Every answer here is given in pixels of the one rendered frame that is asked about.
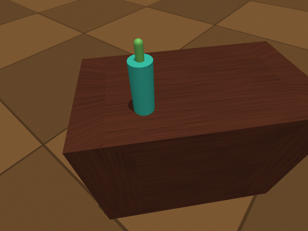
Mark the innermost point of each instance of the bottle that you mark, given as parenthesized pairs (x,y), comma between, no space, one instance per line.
(141,78)

